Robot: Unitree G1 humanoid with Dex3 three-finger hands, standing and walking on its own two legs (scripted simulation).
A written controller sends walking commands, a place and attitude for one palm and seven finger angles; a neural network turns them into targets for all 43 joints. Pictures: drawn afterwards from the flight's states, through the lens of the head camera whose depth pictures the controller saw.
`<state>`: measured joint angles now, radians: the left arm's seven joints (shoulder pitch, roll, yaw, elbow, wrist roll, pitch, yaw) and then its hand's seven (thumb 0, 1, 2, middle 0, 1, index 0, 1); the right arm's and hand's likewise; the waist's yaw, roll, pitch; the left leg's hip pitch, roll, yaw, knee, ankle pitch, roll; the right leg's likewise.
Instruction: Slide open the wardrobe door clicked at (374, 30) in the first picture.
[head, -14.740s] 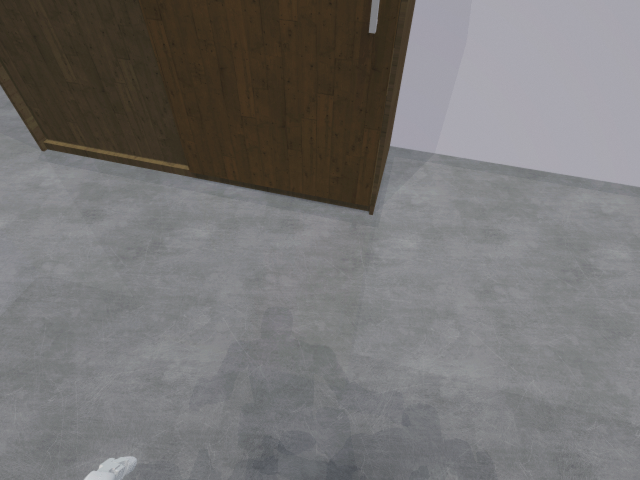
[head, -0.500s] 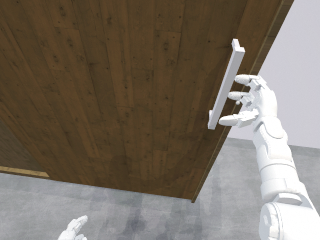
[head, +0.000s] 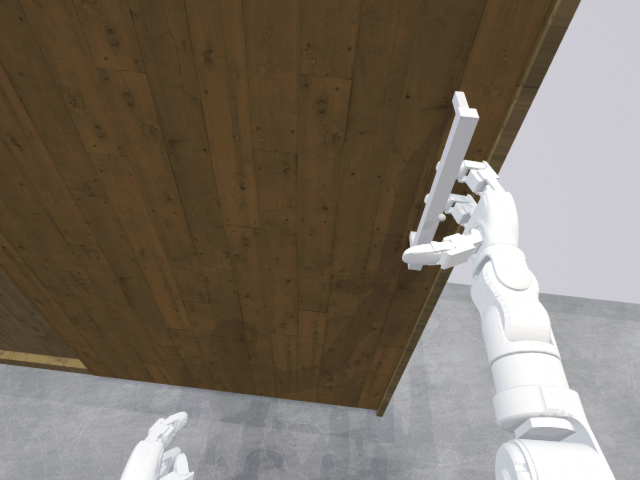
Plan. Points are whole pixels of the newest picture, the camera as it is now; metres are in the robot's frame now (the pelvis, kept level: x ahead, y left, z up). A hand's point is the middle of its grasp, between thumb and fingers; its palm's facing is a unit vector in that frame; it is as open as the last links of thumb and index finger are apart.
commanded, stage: slide the fingers in behind the handle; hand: right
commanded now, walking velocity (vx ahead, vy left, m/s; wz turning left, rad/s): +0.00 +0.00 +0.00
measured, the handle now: (434, 191) +0.45 -0.12 +0.15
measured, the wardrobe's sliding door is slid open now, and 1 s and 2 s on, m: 0.00 0.00 0.00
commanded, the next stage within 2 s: grip the handle and tug to test in 1.02 s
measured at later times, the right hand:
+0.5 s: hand (416, 217) +0.40 -0.09 +0.15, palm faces +0.04 +1.00 +0.02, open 14.0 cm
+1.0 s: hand (418, 217) +0.40 -0.09 +0.15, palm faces +0.04 +1.00 +0.01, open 14.0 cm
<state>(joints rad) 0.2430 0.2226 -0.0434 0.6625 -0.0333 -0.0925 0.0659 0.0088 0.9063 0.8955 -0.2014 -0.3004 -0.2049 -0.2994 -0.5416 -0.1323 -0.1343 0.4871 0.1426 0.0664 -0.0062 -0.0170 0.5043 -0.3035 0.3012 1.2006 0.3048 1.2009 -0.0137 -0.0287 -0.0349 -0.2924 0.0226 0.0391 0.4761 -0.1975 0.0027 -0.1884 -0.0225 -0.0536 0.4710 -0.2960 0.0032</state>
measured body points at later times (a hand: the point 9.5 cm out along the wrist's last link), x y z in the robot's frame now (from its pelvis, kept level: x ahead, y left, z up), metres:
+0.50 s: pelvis +0.00 +0.01 +0.00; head +0.00 +0.02 +0.45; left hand +0.15 +0.23 -0.10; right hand +0.39 -0.15 +0.15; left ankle +0.03 +0.12 -0.74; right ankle -0.03 -0.12 -0.74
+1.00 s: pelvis -0.01 +0.01 +0.00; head -0.01 +0.02 +0.45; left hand +0.14 +0.24 -0.11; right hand +0.39 -0.15 +0.15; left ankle +0.03 +0.12 -0.74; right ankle -0.03 -0.12 -0.74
